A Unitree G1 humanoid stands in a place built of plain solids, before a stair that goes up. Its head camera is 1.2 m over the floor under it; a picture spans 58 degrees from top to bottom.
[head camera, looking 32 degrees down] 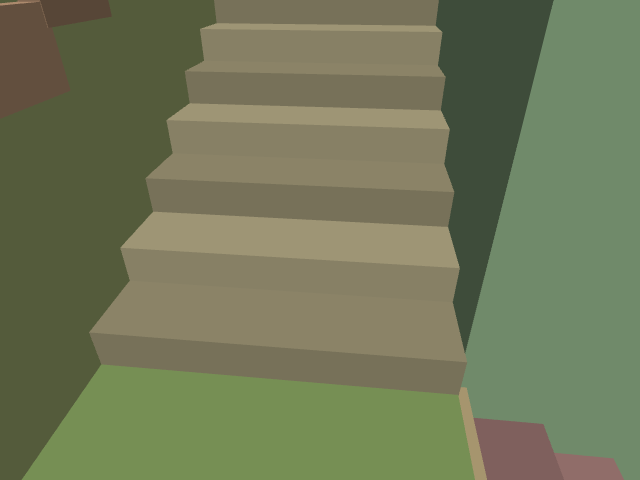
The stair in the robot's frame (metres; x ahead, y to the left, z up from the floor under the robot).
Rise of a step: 0.16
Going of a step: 0.29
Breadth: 1.25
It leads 6 degrees to the right of straight ahead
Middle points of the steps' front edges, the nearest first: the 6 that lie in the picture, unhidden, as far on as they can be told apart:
1.01 0.16 0.16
1.30 0.13 0.31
1.59 0.10 0.47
1.88 0.07 0.62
2.16 0.04 0.78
2.45 0.01 0.94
